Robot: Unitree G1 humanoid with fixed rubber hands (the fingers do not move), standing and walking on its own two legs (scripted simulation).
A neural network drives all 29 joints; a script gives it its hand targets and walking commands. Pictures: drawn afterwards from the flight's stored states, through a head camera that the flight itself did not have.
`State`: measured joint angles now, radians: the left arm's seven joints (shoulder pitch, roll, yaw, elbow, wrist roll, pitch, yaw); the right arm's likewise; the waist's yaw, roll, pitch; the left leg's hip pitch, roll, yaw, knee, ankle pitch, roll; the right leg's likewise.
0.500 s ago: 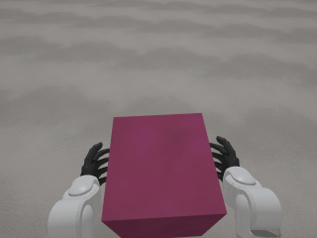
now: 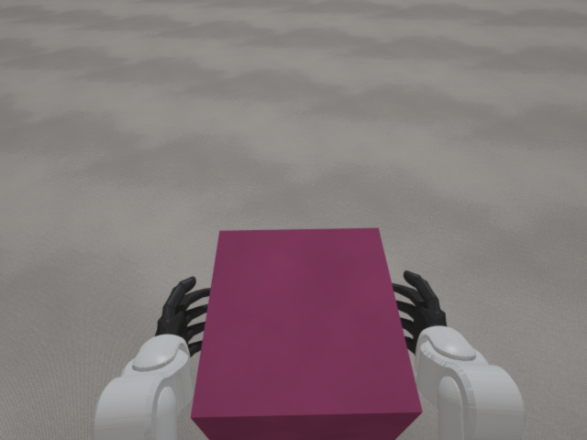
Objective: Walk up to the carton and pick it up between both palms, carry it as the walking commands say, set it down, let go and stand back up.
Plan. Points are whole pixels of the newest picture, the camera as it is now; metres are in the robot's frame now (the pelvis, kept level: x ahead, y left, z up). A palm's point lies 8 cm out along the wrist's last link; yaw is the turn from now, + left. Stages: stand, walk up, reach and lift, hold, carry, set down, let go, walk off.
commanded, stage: carry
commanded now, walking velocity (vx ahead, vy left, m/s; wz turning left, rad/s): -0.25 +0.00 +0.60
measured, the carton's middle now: (300, 351) +0.25 -0.01 +0.02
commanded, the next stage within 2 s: none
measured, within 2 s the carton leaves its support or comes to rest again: neither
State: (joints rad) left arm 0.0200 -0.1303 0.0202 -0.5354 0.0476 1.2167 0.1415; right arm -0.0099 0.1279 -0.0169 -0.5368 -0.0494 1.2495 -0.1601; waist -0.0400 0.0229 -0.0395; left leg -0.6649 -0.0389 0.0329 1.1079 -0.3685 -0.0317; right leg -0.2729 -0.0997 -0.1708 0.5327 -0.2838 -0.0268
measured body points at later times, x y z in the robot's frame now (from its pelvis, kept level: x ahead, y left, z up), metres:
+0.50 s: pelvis -0.21 +0.05 -0.02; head -0.19 +0.06 +0.43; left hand -0.03 +0.28 +0.06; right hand +0.08 +0.01 +0.06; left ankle -0.15 +0.18 -0.74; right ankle -0.18 -0.07 -0.69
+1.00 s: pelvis -0.41 -0.01 -0.02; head -0.41 -0.02 +0.43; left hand -0.30 +0.26 +0.07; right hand -0.12 +0.03 +0.07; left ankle -0.52 +0.10 -0.75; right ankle -0.25 -0.07 -0.74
